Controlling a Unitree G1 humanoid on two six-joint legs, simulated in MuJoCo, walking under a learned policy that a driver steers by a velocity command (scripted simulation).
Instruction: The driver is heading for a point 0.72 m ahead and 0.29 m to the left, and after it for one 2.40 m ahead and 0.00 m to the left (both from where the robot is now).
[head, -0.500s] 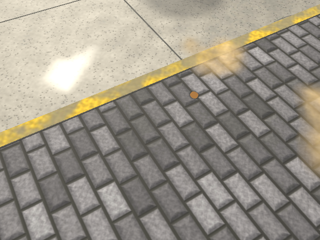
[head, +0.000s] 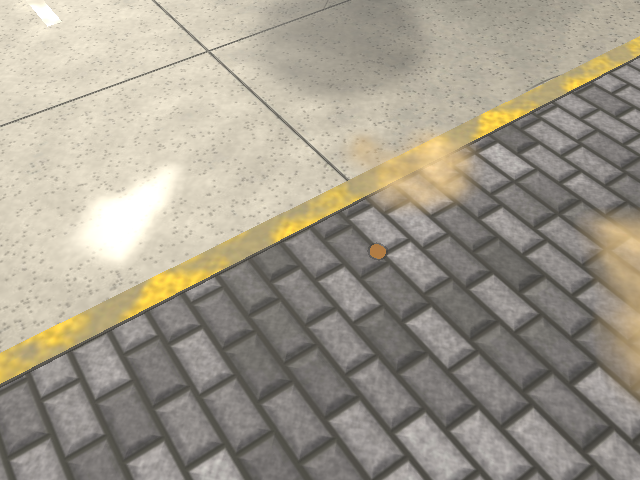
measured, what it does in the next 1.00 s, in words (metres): shifts its weight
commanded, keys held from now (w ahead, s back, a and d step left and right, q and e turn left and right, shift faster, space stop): no key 0.68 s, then w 0.22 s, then w+q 0.10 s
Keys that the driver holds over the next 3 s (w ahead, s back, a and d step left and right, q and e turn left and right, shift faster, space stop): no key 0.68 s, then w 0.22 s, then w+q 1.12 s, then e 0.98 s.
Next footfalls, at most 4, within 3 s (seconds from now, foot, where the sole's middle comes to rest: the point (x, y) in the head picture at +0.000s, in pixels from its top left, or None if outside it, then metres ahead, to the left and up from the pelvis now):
1.44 left None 0.41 0.11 -0.77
1.90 right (327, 379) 0.75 0.03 -0.77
2.32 left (200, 382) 0.74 0.32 -0.77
2.72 right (311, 350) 0.82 0.07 -0.77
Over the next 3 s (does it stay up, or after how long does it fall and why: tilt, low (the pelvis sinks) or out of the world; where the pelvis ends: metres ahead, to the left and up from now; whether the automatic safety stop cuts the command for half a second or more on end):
stays up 0.74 0.13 0.01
